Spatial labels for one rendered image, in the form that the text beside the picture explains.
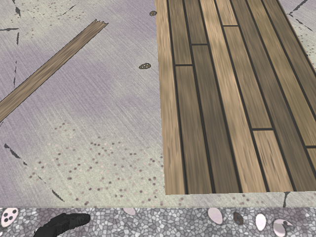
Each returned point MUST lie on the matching left robot hand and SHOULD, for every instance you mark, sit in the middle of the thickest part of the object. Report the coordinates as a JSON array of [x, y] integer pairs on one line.
[[61, 223]]

